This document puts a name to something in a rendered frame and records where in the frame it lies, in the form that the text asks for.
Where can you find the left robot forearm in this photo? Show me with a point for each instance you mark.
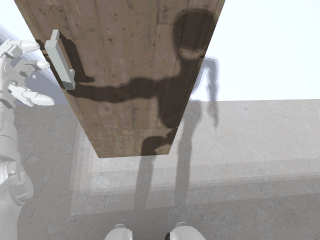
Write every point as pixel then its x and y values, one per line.
pixel 8 132

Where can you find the robot left upper arm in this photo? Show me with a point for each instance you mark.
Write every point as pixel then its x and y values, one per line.
pixel 15 189

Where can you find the handle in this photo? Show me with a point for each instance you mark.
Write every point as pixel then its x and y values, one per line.
pixel 55 53

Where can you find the robot left hand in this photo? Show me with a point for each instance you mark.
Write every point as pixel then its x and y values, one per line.
pixel 9 51

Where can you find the cupboard door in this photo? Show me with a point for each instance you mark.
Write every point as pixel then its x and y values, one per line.
pixel 134 60

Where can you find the robot left shin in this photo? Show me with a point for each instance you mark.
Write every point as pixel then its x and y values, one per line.
pixel 119 226

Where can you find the left robot thigh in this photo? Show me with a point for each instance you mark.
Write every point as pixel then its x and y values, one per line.
pixel 120 234

